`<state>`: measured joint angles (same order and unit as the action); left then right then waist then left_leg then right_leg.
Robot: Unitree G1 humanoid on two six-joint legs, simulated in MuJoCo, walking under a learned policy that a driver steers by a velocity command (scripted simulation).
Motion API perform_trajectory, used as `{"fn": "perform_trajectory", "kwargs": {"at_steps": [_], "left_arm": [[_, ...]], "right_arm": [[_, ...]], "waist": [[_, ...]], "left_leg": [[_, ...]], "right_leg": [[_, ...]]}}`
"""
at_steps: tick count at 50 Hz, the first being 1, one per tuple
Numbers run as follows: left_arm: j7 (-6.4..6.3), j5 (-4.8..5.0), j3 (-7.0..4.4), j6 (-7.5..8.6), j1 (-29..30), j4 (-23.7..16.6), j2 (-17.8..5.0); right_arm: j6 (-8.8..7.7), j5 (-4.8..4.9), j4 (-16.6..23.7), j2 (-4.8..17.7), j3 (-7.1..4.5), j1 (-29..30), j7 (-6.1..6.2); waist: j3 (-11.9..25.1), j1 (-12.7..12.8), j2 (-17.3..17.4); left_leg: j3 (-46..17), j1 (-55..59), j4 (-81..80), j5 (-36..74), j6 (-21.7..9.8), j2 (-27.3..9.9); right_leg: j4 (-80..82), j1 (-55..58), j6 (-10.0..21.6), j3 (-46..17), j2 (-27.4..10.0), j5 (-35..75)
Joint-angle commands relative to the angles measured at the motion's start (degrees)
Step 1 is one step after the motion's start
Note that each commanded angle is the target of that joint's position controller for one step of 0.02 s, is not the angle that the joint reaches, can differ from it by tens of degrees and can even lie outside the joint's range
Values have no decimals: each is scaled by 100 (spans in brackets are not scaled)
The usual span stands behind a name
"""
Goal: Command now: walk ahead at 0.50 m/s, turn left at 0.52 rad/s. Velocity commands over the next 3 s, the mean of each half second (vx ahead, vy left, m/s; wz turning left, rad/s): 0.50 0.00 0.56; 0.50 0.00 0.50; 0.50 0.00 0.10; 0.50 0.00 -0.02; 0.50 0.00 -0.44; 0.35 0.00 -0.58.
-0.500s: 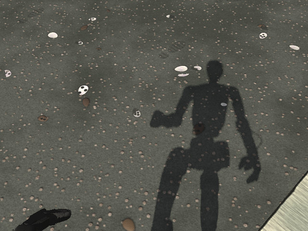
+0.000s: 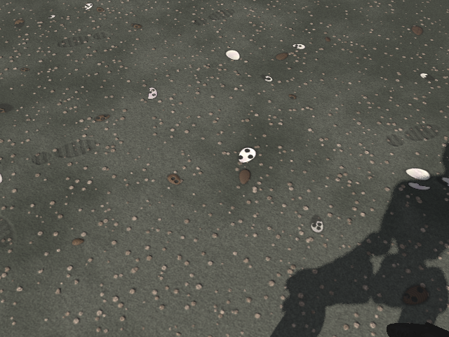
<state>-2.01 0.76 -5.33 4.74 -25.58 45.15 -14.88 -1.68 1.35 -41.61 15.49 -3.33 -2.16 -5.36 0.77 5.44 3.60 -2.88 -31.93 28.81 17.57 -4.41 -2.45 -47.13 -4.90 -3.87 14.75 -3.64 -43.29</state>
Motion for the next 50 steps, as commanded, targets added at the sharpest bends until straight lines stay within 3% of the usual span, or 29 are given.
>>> {"fn": "perform_trajectory", "kwargs": {"at_steps": [1,2,3,4,5,6,7,8,9,10,12,14,18,20,22,23,24,25,26,27,28,30,35,40,45,47,48,49,50], "left_arm": [[0,65,-214,-42,-36,-224,-919],[51,74,-222,8,63,-174,-993],[80,23,-213,120,41,-185,-804],[159,-45,5,290,-547,-520,-481],[210,62,85,414,-153,-847,-781],[202,294,138,525,375,-1049,-615],[37,153,55,468,897,-988,-894],[-39,120,64,376,742,-988,-841],[-86,-74,30,238,685,-873,-930],[-80,-200,-13,154,678,-860,-906],[-46,-228,54,124,1114,-939,-663],[53,-223,179,163,1517,-972,-324],[172,-73,138,179,2130,-1083,-435],[189,-42,51,214,2096,-1111,-600],[159,-77,-81,265,1443,-962,-808],[117,-151,-176,277,712,-897,-1089],[119,-266,-273,231,151,-767,-1561],[144,-127,-244,216,164,-752,-1286],[123,-106,-144,194,447,-843,-901],[119,-148,-86,145,776,-875,-762],[123,-168,-40,120,1005,-857,-643],[132,-164,8,129,1209,-806,-516],[140,-122,-100,180,1096,-536,-780],[126,-68,-141,120,935,-297,-937],[189,99,-196,0,553,55,-1159],[163,160,-221,-54,622,143,-1324],[139,177,-193,-87,700,182,-1319],[104,114,-108,-80,639,182,-1149],[135,-79,107,-3,431,-117,-618]], "right_arm": [[-96,-93,111,393,-167,-287,9],[-72,-112,-234,667,-351,-1383,93],[-8,-123,-398,1031,-492,-1928,174],[-82,-159,-278,1557,-483,-2050,210],[-60,-55,-207,1550,-498,-2680,214],[-45,-132,-307,1592,-508,-2766,342],[-91,-104,43,960,-315,-1619,361],[-150,-150,199,995,-290,-1055,406],[-200,-149,304,814,-234,-649,410],[-192,-119,334,724,-230,-537,414],[-217,-101,305,780,-252,-534,503],[-156,-32,225,915,-320,-744,617],[-9,49,24,805,-327,-1341,650],[14,59,20,761,-323,-1393,645],[-8,15,114,567,-263,-1257,617],[-42,-47,220,280,-164,-1199,581],[-115,51,365,-65,-61,-1911,579],[-134,113,289,451,-125,-1980,572],[-96,87,302,817,-224,-1479,575],[-43,20,381,814,-245,-1129,588],[-22,-47,449,775,-264,-967,581],[43,9,475,609,-279,-1063,533],[110,-11,654,368,-217,-724,499],[31,-20,779,227,-141,-56,350],[-32,-7,1015,241,-105,468,258],[-54,-60,963,435,-198,115,243],[-58,-70,730,621,-320,-656,257],[-42,-61,439,972,-487,-1587,323],[-35,-113,319,1644,-623,-2294,414]], "waist": [[-353,-392,-382],[179,-975,-283],[474,-1264,531],[1358,-878,1256],[2645,-1335,883],[2458,-1286,537],[1496,-970,-673],[1211,-550,-69],[713,-326,-486],[445,-206,-357],[138,-281,-295],[328,-497,-93],[333,-797,16],[268,-677,117],[448,-259,169],[949,80,-294],[1611,-167,-1959],[1409,-133,-1903],[662,31,-1267],[236,-47,-919],[-11,-157,-814],[-127,-375,-1012],[-115,-377,-812],[-268,-149,-725],[-594,-102,-787],[-304,-439,-968],[133,-901,-933],[699,-1297,-805],[1482,-1306,423]], "left_leg": [[517,881,-286,-645,-169,199],[744,2540,-499,-147,-432,429],[59,4422,-49,1182,-872,-53],[-1479,6219,1331,3223,-1663,-1069],[-2836,6696,607,1301,-2353,-1621],[-3674,6406,-412,-1764,-2255,-1781],[-3307,5021,-982,-2617,-1661,-1479],[-3878,4158,-951,-2279,-1916,-1797],[-3407,2968,-982,-1289,-1867,-1563],[-2843,2338,-1023,-1027,-1743,-1229],[-2052,1397,-1102,-404,-1444,-767],[-1376,1006,-1057,-262,-1134,-248],[-1704,1580,-811,-1454,-853,-218],[-2083,1821,-576,-2058,-689,-324],[-2029,1614,102,-2126,-431,-64],[-1551,1060,1445,-2721,-193,321],[-826,-548,3369,-5057,140,1100],[-775,-1450,4262,-5150,227,629],[-743,-1664,4535,-4593,263,378],[-539,-1549,4471,-4142,291,195],[-509,-1374,4256,-3852,311,39],[-408,-882,3882,-3601,343,-169],[-320,-1108,2952,-2795,520,-307],[9,-747,1541,-1702,482,-242],[347,-426,638,-2433,167,-20],[640,387,337,-2868,-80,285],[809,1521,-36,-2511,-247,511],[556,3138,70,-2214,-405,454],[-1986,5386,54,-2601,-1183,-1121]], "right_leg": [[-426,-579,724,-756,-1293,4586],[-1792,-1196,625,-523,-982,4992],[-4281,-2995,355,-332,-276,2335],[-5920,-4813,217,-1127,-34,57],[-5858,-4999,143,-1923,112,168],[-5346,-5623,213,-2254,51,1070],[-3900,-5309,303,-2128,-215,2212],[-3856,-5057,181,-2253,-272,2346],[-3138,-4446,-43,-2355,-433,2468],[-2368,-3984,-123,-2332,-484,2349],[-967,-3321,-207,-2030,-448,2564],[234,-2398,-168,-1731,-62,3734],[1418,-2018,-7,-1757,382,4341],[1715,-1734,182,-1864,393,4134],[1952,-617,475,-1898,261,4046],[2028,573,790,-2633,-506,3627],[2555,2138,1726,-5123,-1876,2732],[2902,2115,1898,-6222,-2177,1169],[2994,1510,1646,-5384,-1875,966],[3045,875,1441,-4563,-1588,1601],[3163,354,1383,-3985,-1369,2274],[3445,-212,1272,-3142,-1086,2948],[3804,-50,1456,-2205,-1214,3843],[3786,120,1274,-1237,-1068,4321],[3574,618,1276,-1079,-1338,4878],[2862,790,1180,-897,-1339,6749],[1966,605,1035,-634,-1169,7554],[758,-257,823,-453,-941,7167],[-1549,-2611,415,-392,-287,4133]]}}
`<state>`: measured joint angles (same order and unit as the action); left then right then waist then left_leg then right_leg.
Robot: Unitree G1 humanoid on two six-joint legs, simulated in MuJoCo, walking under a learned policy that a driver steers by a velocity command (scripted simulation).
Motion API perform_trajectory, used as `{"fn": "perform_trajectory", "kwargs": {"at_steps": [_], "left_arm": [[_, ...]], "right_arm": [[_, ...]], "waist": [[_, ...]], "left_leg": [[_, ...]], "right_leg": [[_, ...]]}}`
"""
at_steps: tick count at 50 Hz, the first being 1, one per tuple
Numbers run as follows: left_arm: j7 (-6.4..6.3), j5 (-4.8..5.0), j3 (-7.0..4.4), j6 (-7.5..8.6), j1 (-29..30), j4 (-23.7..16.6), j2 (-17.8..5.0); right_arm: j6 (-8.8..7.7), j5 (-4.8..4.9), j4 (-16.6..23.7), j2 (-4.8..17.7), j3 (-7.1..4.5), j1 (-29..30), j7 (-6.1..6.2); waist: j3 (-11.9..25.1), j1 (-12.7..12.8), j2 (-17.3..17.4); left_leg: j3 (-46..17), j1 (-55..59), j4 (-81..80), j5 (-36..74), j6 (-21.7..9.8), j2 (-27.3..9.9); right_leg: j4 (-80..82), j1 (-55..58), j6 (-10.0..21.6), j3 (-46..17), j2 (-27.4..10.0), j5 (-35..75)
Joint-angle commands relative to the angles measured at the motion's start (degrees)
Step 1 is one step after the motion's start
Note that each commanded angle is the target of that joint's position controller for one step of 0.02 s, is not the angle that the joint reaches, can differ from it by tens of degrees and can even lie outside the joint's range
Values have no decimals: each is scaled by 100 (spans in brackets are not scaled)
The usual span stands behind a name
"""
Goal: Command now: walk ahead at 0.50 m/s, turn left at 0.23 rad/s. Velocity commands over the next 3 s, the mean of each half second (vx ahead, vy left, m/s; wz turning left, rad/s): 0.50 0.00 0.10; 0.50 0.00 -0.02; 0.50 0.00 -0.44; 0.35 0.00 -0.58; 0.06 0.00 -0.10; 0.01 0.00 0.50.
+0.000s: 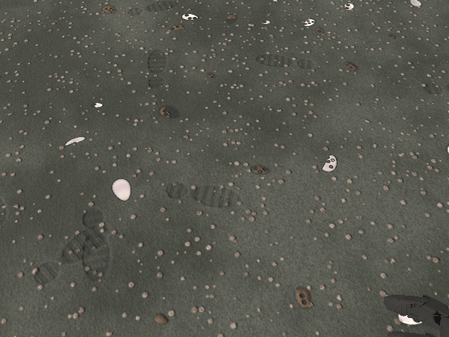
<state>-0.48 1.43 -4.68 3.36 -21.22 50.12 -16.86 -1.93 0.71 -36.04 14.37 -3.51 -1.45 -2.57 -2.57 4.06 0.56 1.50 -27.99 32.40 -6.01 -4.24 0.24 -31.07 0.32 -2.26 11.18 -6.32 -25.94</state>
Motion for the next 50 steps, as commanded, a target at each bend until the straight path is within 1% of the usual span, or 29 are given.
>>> {"fn": "perform_trajectory", "kwargs": {"at_steps": [1,2,3,4,5,6,8,9,11,14,17,20,22,23,24,25,26,27,28,29,30,31,33,35,38,42,46,49,50], "left_arm": [[26,-97,118,289,-88,-559,-330],[82,127,-25,364,400,-673,-788],[82,165,-1,396,728,-764,-754],[42,38,-6,395,851,-747,-700],[25,-53,-40,344,786,-704,-707],[45,-58,-32,275,611,-642,-637],[55,-76,6,159,512,-595,-455],[45,-102,17,125,646,-645,-423],[36,-143,56,112,1047,-769,-355],[117,-119,138,164,1619,-887,-205],[207,-57,177,195,2134,-1020,-206],[302,-56,160,215,2361,-1156,-337],[337,-72,129,233,2184,-1133,-451],[330,-79,81,239,1882,-1058,-554],[296,-96,-28,237,1187,-847,-730],[247,-133,-141,228,240,-620,-1043],[228,-203,-279,205,-330,-513,-1638],[260,-97,-165,190,-507,-456,-1205],[249,-66,-62,199,-80,-514,-943],[227,-102,-15,187,355,-603,-804],[229,-151,37,184,684,-628,-658],[233,-216,84,219,867,-653,-520],[239,-207,98,272,960,-621,-473],[207,-179,65,309,882,-530,-608],[126,-156,31,273,676,-393,-733],[68,-84,15,216,343,-206,-841],[57,-29,-9,90,-85,40,-878],[6,0,-73,-6,-12,77,-1005],[-5,6,-86,-28,117,56,-1049]], "right_arm": [[-46,4,-214,1647,-503,-2397,134],[-87,-18,-243,1260,-365,-2143,102],[-116,-2,-258,1052,-301,-1826,98],[-136,-4,-279,867,-235,-1456,89],[-168,-49,-261,676,-169,-1209,81],[-190,-85,-247,625,-154,-1075,84],[-272,-60,-326,699,-178,-1062,103],[-304,-60,-383,763,-189,-1097,125],[-318,-56,-507,819,-194,-1234,187],[-285,-42,-653,918,-198,-1478,244],[-256,13,-847,1053,-223,-1833,261],[-191,52,-1013,1109,-250,-1996,280],[-139,53,-1073,1170,-277,-1971,308],[-109,46,-1075,1215,-286,-1898,319],[-68,26,-1071,1175,-261,-1831,327],[-46,-48,-1000,961,-162,-1904,348],[-148,-59,-890,336,33,-2714,292],[-265,-17,-975,499,22,-2518,267],[-335,135,-827,982,-108,-1959,232],[-364,166,-700,987,-95,-1519,243],[-353,81,-659,940,-101,-1302,267],[-302,28,-683,894,-130,-1382,286],[-190,9,-799,690,-106,-1646,296],[-135,-27,-749,612,-88,-1485,314],[-160,-65,-605,550,-62,-931,304],[-241,-27,-445,393,14,-184,218],[-307,15,-199,440,29,440,101],[-392,12,-198,656,-33,237,44],[-418,3,-296,770,-92,-143,57]], "waist": [[2618,-1041,1124],[1965,-1136,721],[1300,-1009,650],[858,-792,344],[649,-576,432],[592,-416,528],[510,-288,396],[393,-278,325],[212,-370,239],[61,-590,270],[-100,-797,263],[-189,-784,289],[-77,-633,362],[117,-450,428],[554,-80,366],[1334,271,86],[2261,51,-1280],[2598,233,-1581],[1659,230,-1088],[1069,108,-657],[599,-53,-404],[463,-262,-548],[454,-445,-639],[319,-472,-534],[168,-339,-375],[1,-55,-367],[-206,127,-339],[-87,-133,-481],[115,-385,-533]], "left_leg": [[-4577,5288,-1262,-591,-1772,-2246],[-3772,4830,-1375,-621,-1515,-2058],[-2872,4026,-1384,-324,-1285,-1780],[-2315,3218,-1531,36,-1121,-1525],[-1956,2623,-1723,373,-1023,-1331],[-1798,2249,-1921,479,-1029,-1250],[-1523,1928,-2203,833,-1129,-1238],[-1366,1845,-2307,977,-1144,-1221],[-1077,1869,-2390,1174,-1074,-1139],[-690,1860,-2452,953,-859,-957],[-700,2126,-2443,518,-795,-1100],[-802,2773,-2154,690,-694,-1398],[-822,3080,-1839,1280,-570,-1490],[-756,3149,-1456,2115,-491,-1423],[-551,3047,-589,2961,-362,-1163],[-300,2281,814,2381,-168,-848],[-55,-80,3178,-86,305,63],[-783,-974,4006,-2687,322,361],[-878,-1552,4388,-2431,235,-11],[-684,-1563,4188,-1905,170,-321],[-581,-1395,3810,-1504,179,-532],[-635,-1012,3475,-1200,184,-722],[-588,-594,3187,-966,263,-790],[-537,-768,2789,-621,384,-837],[-497,-1084,1787,301,518,-854],[-257,-777,470,1220,538,-628],[-289,-869,-152,979,452,-479],[-334,-400,-483,394,295,-347],[-216,215,-619,271,209,-216]], "right_leg": [[-4356,-3975,178,-1143,620,-789],[-4670,-4531,253,-1536,303,-530],[-4441,-4604,344,-1414,56,-98],[-4007,-4411,337,-1370,-142,333],[-3681,-4051,320,-1420,-285,656],[-3562,-3746,286,-1444,-332,882],[-3273,-3632,164,-1397,-333,1140],[-3028,-3742,91,-1386,-332,1358],[-2312,-3958,-3,-1383,-317,1981],[-1081,-3729,23,-1246,-115,2996],[-376,-3587,89,-1178,71,3325],[26,-3737,309,-1283,132,2918],[157,-3435,467,-1217,232,2467],[212,-2953,569,-1066,390,2261],[303,-1990,720,-865,596,2259],[21,-385,975,-1292,164,2566],[264,1958,1947,-3865,-1310,1594],[1300,2268,2125,-5458,-1564,585],[1428,1605,1802,-4765,-1425,73],[1521,749,1618,-4056,-1223,292],[1693,-76,1559,-3492,-1012,800],[1846,-607,1483,-3126,-829,1250],[2124,-1041,1523,-2682,-653,1732],[2320,-1150,1611,-2360,-641,2171],[2435,-950,1543,-1956,-551,2580],[2450,-814,1365,-1515,-391,2585],[2121,-194,1372,-1718,-667,2668],[1630,119,1255,-2016,-849,3156],[1235,57,1176,-1994,-770,3766]]}}
Over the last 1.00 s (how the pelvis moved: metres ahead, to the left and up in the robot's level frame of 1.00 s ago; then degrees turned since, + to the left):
0.51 0.14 -0.07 34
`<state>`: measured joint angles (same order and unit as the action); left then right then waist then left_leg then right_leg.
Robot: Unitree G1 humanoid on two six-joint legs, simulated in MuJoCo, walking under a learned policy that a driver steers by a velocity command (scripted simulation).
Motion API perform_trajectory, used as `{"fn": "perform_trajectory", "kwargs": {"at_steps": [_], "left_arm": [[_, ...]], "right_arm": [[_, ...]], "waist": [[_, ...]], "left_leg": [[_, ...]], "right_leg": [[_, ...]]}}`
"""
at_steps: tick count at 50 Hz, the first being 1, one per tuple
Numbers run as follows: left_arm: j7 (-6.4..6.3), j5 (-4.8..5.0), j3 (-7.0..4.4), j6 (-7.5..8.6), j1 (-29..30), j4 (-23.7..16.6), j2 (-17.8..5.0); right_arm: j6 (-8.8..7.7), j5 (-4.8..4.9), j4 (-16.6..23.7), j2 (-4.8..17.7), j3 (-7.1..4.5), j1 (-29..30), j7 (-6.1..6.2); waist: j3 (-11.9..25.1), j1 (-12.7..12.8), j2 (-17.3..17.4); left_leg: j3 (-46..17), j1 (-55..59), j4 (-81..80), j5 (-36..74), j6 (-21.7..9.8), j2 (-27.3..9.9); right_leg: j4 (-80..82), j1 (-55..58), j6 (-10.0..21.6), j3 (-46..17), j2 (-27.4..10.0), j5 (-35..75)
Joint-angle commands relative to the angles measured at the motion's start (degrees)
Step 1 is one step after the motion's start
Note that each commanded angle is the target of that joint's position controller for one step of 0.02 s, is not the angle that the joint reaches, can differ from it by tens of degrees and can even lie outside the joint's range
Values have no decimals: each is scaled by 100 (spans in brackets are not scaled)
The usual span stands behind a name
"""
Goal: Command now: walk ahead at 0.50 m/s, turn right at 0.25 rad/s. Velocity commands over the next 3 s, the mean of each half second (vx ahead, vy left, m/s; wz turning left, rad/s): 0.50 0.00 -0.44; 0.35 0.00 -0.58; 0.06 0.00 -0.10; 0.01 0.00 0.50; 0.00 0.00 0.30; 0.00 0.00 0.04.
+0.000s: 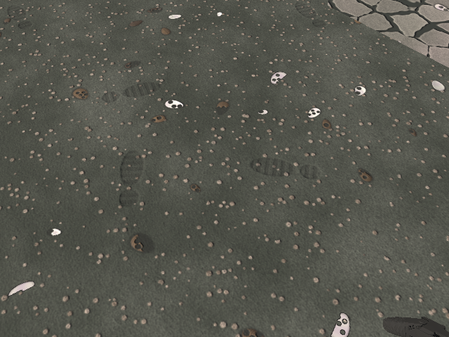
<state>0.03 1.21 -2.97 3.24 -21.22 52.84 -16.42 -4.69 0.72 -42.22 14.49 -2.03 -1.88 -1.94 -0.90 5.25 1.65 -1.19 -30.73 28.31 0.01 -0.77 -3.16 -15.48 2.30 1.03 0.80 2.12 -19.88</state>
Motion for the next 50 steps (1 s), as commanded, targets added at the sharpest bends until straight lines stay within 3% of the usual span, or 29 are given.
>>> {"fn": "perform_trajectory", "kwargs": {"at_steps": [1,2,3,4,5,7,9,11,14,17,20,23,25,26,27,28,29,30,31,32,33,34,35,37,40,43,46,49,50], "left_arm": [[-55,6,-211,-27,177,-239,-973],[-48,-100,-81,-9,212,-381,-636],[-10,-100,117,101,-618,-462,60],[-1,58,8,179,-396,-378,-438],[-2,181,-125,201,172,-554,-861],[-43,81,-158,148,592,-664,-765],[-33,76,-180,-1,374,-625,-549],[-28,76,-161,-120,432,-706,-344],[-2,20,-158,-181,753,-893,-284],[111,9,-115,-139,1209,-1045,-200],[215,-7,-67,-129,1806,-1289,-142],[301,-1,-83,-149,2116,-1518,-230],[335,-10,-160,-171,1972,-1593,-382],[333,-7,-241,-189,1626,-1549,-516],[311,16,-382,-197,858,-1364,-725],[219,33,-603,-232,-149,-1074,-1136],[114,81,-759,-251,-322,-1018,-1870],[167,20,-647,-134,-310,-1282,-1735],[213,-26,-508,-37,-190,-1244,-1291],[209,-19,-461,27,48,-1243,-1123],[191,-7,-405,42,468,-1310,-927],[166,-53,-335,45,768,-1410,-727],[139,-116,-311,43,943,-1514,-696],[67,-118,-351,52,947,-1537,-836],[-75,-63,-418,-36,761,-1483,-1015],[-170,-12,-424,-196,608,-1460,-989],[-213,-13,-418,-300,495,-1424,-946],[-259,-30,-390,-338,727,-1535,-837],[-258,-19,-358,-337,888,-1607,-752]], "right_arm": [[-158,-21,83,998,-370,-885,40],[-156,-119,-99,1378,-495,-1917,104],[-81,-125,-226,1860,-607,-2302,126],[-52,-88,-216,1312,-479,-2401,131],[-62,-77,-175,1021,-378,-1992,153],[-87,-102,-143,672,-267,-1256,152],[-158,-149,-185,521,-241,-943,144],[-209,-140,-267,612,-282,-875,163],[-212,-167,-399,797,-350,-975,222],[-165,-149,-459,927,-381,-1018,270],[-89,-82,-568,1066,-429,-1283,297],[37,15,-673,1185,-485,-1460,292],[123,67,-659,1338,-533,-1382,307],[173,94,-634,1416,-556,-1319,320],[229,118,-601,1427,-553,-1204,329],[226,55,-558,1282,-488,-1271,348],[128,-202,-251,535,-263,-1639,311],[-119,-92,-137,547,-181,-1477,248],[-266,160,29,962,-291,-784,182],[-354,175,74,921,-267,-633,180],[-377,33,-24,910,-286,-678,230],[-327,-60,-80,983,-337,-763,255],[-243,-84,-84,1007,-360,-809,251],[-107,-158,-64,864,-347,-868,271],[-12,-186,92,629,-269,-482,296],[10,-116,230,549,-208,-9,227],[24,-83,346,695,-241,237,162],[-54,-118,305,936,-340,-65,139],[-105,-155,244,969,-362,-341,155]], "waist": [[466,-887,-555],[1367,-1304,-166],[2207,-980,1346],[2297,-1211,1176],[1359,-1210,781],[496,-898,437],[252,-598,570],[69,-490,405],[-82,-507,207],[-193,-642,139],[-366,-870,35],[-458,-904,69],[-265,-708,214],[-10,-481,307],[381,-22,246],[900,414,-27],[1206,-27,-1572],[2175,-7,-1328],[1586,194,-764],[1010,31,-613],[667,-236,-297],[503,-453,-369],[407,-584,-483],[379,-695,-383],[358,-618,-453],[504,-400,-728],[507,-314,-794],[512,-521,-933],[581,-711,-887]], "left_leg": [[151,1686,-295,-277,-290,201],[-602,3444,27,-187,-627,-609],[-2986,5585,-256,-934,-1476,-2064],[-3819,5389,-915,-2017,-1513,-2113],[-2973,4662,-1088,-2204,-1222,-1892],[-1806,3252,-1458,-1466,-1013,-1503],[-1052,2511,-1820,-943,-920,-1247],[-559,2233,-2033,-443,-975,-1269],[33,2302,-2163,-7,-1016,-1260],[645,2386,-2204,158,-891,-1106],[954,2759,-2159,217,-833,-1215],[1122,3395,-1845,659,-716,-1398],[1285,3642,-1228,2215,-594,-1434],[1368,3667,-621,3159,-525,-1400],[1527,3446,433,3633,-389,-1231],[1594,2471,1928,2837,-142,-988],[1501,-60,4091,-1580,270,-108],[-8,-1054,5065,-3559,284,548],[-350,-1655,5178,-3099,141,236],[-306,-1678,4788,-2584,14,-10],[-324,-1316,4284,-2189,16,-243],[-350,-858,3886,-1923,39,-386],[-341,-543,3731,-1806,108,-401],[-207,-261,3323,-1718,321,-295],[-65,-102,2206,-953,517,11],[-68,335,1040,51,524,334],[-260,458,447,95,487,476],[-419,735,-77,-224,281,458],[-341,1214,-553,350,145,356]], "right_leg": [[-1184,-412,690,-763,-1299,3668],[-2765,-1413,465,-516,-929,2725],[-4843,-3706,34,-126,15,-579],[-5658,-4332,26,-803,-113,-1377],[-5866,-4687,80,-803,-407,-943],[-5491,-4424,51,-646,-820,-96],[-5185,-3846,14,-687,-1013,281],[-4981,-3881,-51,-653,-1069,466],[-4306,-4202,-149,-668,-1082,1157],[-3271,-4034,-119,-408,-1005,2006],[-2574,-4023,-20,-116,-923,2182],[-2205,-4117,170,60,-825,1734],[-2132,-3668,377,345,-541,1154],[-2143,-3148,505,523,-311,866],[-1860,-2143,684,670,-19,982],[-1656,-479,917,331,48,1199],[-1305,1355,1770,-2469,-1405,675],[-266,2064,2414,-4943,-2152,-199],[-9,1789,2047,-4303,-2053,60],[-68,1055,1839,-3494,-1822,501],[-91,241,1637,-2859,-1563,1037],[2,-394,1533,-2423,-1365,1551],[91,-814,1523,-2248,-1280,2241],[17,-1277,1550,-1773,-1169,3856],[-202,-1628,1322,-1236,-833,4600],[-413,-1707,1012,-1230,-634,3969],[-718,-1448,900,-1743,-761,3274],[-1342,-1119,777,-2357,-792,2853],[-1750,-1192,614,-2330,-566,2596]]}}
Over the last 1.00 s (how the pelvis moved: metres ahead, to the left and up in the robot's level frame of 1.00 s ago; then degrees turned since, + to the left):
0.56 -0.02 0.01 -1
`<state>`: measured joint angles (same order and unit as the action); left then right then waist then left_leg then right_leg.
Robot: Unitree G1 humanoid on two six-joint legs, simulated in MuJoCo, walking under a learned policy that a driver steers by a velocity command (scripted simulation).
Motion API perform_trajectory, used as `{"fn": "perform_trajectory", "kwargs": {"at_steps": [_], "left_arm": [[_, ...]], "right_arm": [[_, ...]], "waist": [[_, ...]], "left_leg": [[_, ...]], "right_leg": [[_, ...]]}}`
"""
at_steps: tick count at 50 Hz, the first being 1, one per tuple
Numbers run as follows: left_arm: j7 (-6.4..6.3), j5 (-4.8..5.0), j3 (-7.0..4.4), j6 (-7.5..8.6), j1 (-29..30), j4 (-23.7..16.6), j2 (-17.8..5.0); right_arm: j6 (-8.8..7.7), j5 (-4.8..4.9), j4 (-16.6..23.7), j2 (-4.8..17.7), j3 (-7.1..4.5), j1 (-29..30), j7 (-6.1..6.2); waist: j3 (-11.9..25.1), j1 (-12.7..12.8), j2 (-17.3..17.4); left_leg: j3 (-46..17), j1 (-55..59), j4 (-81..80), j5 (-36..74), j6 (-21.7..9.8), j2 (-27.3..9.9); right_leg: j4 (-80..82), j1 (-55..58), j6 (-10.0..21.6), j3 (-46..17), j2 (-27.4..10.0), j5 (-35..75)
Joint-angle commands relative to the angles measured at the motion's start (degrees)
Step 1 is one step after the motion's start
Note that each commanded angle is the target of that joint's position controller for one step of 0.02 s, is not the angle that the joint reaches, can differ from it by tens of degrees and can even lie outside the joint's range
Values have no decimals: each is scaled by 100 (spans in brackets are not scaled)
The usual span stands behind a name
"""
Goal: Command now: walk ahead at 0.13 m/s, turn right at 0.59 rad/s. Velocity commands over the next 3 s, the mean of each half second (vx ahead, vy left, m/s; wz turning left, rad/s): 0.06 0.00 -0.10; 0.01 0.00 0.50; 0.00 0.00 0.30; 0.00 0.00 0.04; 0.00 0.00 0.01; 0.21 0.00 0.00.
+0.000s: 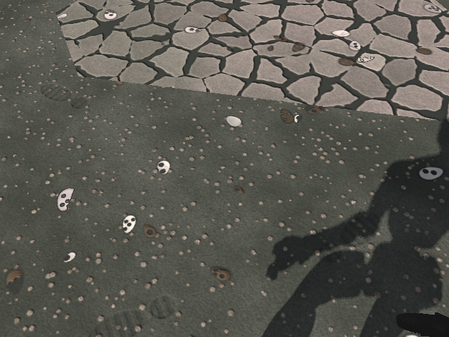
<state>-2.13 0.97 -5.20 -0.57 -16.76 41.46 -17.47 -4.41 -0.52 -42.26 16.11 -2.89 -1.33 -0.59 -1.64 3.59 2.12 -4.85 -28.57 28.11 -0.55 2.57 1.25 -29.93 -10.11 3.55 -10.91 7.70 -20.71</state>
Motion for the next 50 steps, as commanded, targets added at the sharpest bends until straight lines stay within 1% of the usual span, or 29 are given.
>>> {"fn": "perform_trajectory", "kwargs": {"at_steps": [1,2,3,4,5,6,8,11,14,16,17,18,19,21,23,25,27,29,31,32,33,34,35,36,37,38,41,44,50], "left_arm": [[-31,-69,-42,73,382,-589,-364],[-22,-143,41,79,-563,-551,-43],[13,-30,-23,61,-1140,-498,-540],[-3,38,-161,-29,-786,-368,-1006],[-30,40,-211,-139,-292,-416,-1110],[-66,12,-198,-243,-34,-438,-1013],[-57,-23,-81,-300,45,-501,-582],[-19,-150,129,-205,-11,-393,-53],[22,-135,77,-150,101,-293,-285],[39,-144,26,-144,87,-247,-459],[14,-206,-8,-137,116,-326,-670],[-18,-265,-102,-156,204,-338,-1031],[-10,-267,-114,-153,203,-266,-912],[-42,-269,-96,-77,683,-431,-786],[-101,-209,-102,33,717,-470,-759],[-121,-131,-106,63,738,-434,-731],[-112,-86,-147,14,852,-420,-800],[-101,-52,-181,-61,859,-381,-875],[-92,43,-181,-82,922,-339,-866],[-65,46,-163,-45,641,-219,-762],[-38,-152,-97,-2,460,-281,-495],[-68,-272,18,32,1061,-669,-240],[-77,-188,-63,36,1216,-603,-544],[-79,-101,-92,20,1182,-556,-609],[-126,-117,-119,6,1099,-430,-623],[-173,-152,-150,-11,1104,-412,-686],[-131,-115,-127,20,892,-357,-510],[-110,-113,-71,60,1061,-404,-393],[14,-68,-72,178,1173,-453,-468]], "right_arm": [[-160,-144,258,1077,-326,-693,68],[-97,-274,328,1253,-312,-746,118],[24,-122,226,1168,-341,-961,96],[82,-28,399,762,-237,-691,105],[162,-43,438,574,-175,-527,125],[228,-57,443,516,-125,-401,124],[299,-104,351,588,-106,-232,117],[286,-63,227,401,-40,-111,38],[335,66,132,759,-133,-333,-3],[369,154,109,836,-139,-446,13],[346,142,102,770,-109,-513,3],[306,94,195,598,-78,-509,-20],[292,106,238,560,-73,-406,-12],[329,109,174,633,-157,-520,6],[417,105,191,697,-228,-635,10],[503,158,241,543,-219,-722,-18],[555,187,316,425,-174,-681,-62],[590,204,396,464,-187,-690,-132],[622,187,346,530,-247,-987,-166],[627,142,348,686,-320,-1122,-112],[618,125,457,1361,-494,-1264,-11],[545,-62,521,1751,-528,-1519,-62],[436,-117,558,1447,-431,-1562,-96],[366,-71,577,1313,-384,-1290,-71],[362,39,601,1231,-377,-1013,-13],[393,122,640,1142,-339,-800,47],[492,96,725,1075,-302,-747,168],[540,121,759,1113,-331,-822,239],[637,102,886,1197,-389,-724,216]], "waist": [[1155,-583,-424],[1631,-115,961],[2101,-28,1552],[1608,-205,797],[1233,-308,426],[971,-346,301],[607,-219,482],[759,-177,697],[807,-261,738],[661,-185,613],[648,-196,364],[513,-355,-476],[459,-333,-1133],[165,-368,-1460],[188,-284,-1421],[245,-309,-1117],[339,-262,-1099],[441,-241,-1182],[538,-429,-1079],[594,-464,-736],[728,-355,673],[935,-616,1691],[1114,-799,716],[864,-632,450],[699,-510,131],[581,-441,165],[726,-321,385],[703,-414,406],[554,-508,657]], "left_leg": [[-548,2070,-461,1815,-518,-875],[-1998,3530,-195,4148,-1367,-2225],[-3356,3806,-420,2918,-2065,-2959],[-2784,3396,-543,1859,-1901,-2538],[-1979,2952,-597,1128,-1617,-2148],[-1605,2425,-752,648,-1515,-1824],[-973,1470,-1096,183,-1446,-1363],[-524,1262,-1127,232,-1413,-1044],[-861,1415,-988,-368,-1465,-1123],[-1019,952,-1000,-1185,-1184,-1034],[-1002,538,-880,-1625,-901,-939],[-468,124,-503,-2114,-592,-473],[181,372,85,-2151,-363,-62],[501,246,1146,-2055,-262,66],[428,-130,2141,-2686,-214,-106],[414,-386,2495,-2963,-148,-262],[619,-124,2100,-2631,-92,-289],[865,281,1532,-2259,-100,-175],[1111,1030,451,-1334,-255,52],[817,1624,-151,-560,-426,76],[-899,2609,-501,1585,-912,-1009],[-2903,2824,-753,2825,-2225,-2309],[-2660,2904,-780,2406,-2425,-2299],[-2102,2666,-711,1996,-2152,-2007],[-1739,2497,-716,1397,-1822,-1666],[-1588,2336,-743,1167,-1643,-1508],[-1318,2070,-821,1081,-1577,-1167],[-1469,2177,-824,527,-1569,-1099],[-2087,1720,-810,-389,-1575,-1001]], "right_leg": [[-1327,-353,110,-823,-719,1847],[-2722,-1602,-260,-205,69,-1866],[-3792,-2279,-478,25,-166,-2260],[-4284,-2510,-673,37,-451,-1771],[-4390,-2620,-778,235,-587,-1332],[-4346,-2495,-833,301,-649,-1107],[-3732,-1854,-826,463,-680,-826],[-1815,-881,-784,778,-801,-765],[-339,-306,-676,911,-683,277],[518,321,-395,935,-660,929],[535,680,-168,577,-1096,1100],[543,527,147,146,-1621,790],[885,-55,404,-94,-1866,231],[1102,-260,540,-321,-2207,736],[917,-23,779,-398,-2620,2444],[700,303,850,-168,-2692,3570],[553,368,736,216,-2538,3818],[374,384,649,464,-2461,3784],[-75,169,390,789,-2324,3349],[-634,-174,73,1086,-2109,2710],[-2148,-1375,-527,1644,-1536,841],[-3315,-2659,-797,1185,-632,-2048],[-4114,-2769,-775,574,-808,-2049],[-4207,-2853,-705,543,-898,-1585],[-3974,-2880,-700,545,-990,-1098],[-3712,-2846,-730,503,-1048,-702],[-3413,-2376,-853,604,-832,-107],[-2484,-2342,-935,556,-759,102],[-1260,-1610,-887,486,-589,57]]}}
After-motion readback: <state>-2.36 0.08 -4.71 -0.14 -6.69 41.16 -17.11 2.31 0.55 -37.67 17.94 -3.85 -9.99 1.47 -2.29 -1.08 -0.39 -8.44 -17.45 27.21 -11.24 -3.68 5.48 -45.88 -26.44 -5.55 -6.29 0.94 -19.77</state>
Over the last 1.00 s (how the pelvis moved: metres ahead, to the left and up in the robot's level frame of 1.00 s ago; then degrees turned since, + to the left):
0.50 -0.11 0.00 -34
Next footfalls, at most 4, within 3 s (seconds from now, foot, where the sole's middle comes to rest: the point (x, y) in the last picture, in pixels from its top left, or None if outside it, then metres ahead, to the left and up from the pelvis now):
0.02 left None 0.18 0.12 -0.77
0.34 right None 0.09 -0.13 -0.77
0.64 left None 0.12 0.13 -0.77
1.14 right None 0.19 -0.08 -0.77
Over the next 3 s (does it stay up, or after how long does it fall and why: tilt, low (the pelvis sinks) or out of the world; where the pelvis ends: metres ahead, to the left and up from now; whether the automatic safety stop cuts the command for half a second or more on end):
stays up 0.18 0.04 0.01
